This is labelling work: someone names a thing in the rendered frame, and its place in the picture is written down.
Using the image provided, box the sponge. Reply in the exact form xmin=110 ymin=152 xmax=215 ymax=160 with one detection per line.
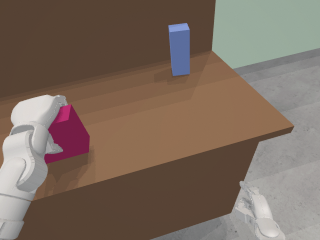
xmin=44 ymin=104 xmax=90 ymax=164

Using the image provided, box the robot left forearm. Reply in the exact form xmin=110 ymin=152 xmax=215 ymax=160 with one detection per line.
xmin=0 ymin=121 xmax=49 ymax=240

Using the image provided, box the robot right forearm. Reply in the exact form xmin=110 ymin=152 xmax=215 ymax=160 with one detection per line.
xmin=254 ymin=217 xmax=286 ymax=240

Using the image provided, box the right robot hand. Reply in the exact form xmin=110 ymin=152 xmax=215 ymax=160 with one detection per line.
xmin=235 ymin=181 xmax=273 ymax=226

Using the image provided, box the table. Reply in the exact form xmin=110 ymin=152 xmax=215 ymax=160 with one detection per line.
xmin=0 ymin=0 xmax=294 ymax=240

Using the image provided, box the left robot hand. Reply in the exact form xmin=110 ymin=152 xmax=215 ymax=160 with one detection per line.
xmin=11 ymin=94 xmax=68 ymax=154

